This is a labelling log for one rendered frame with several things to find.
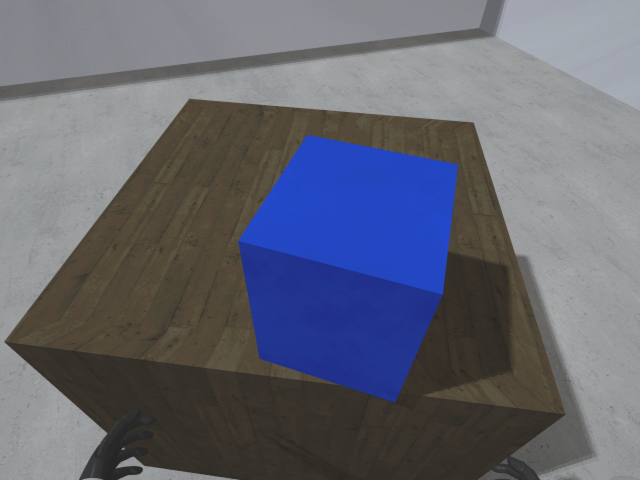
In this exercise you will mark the pedestal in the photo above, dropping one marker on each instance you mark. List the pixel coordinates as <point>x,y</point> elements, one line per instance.
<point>151,312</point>

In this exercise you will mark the carton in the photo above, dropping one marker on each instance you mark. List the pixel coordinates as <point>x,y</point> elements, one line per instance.
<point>345,262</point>

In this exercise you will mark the robot left hand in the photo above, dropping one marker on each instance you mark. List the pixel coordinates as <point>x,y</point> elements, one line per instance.
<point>107,456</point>

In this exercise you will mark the robot right hand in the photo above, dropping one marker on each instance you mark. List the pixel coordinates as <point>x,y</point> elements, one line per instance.
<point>516,468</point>

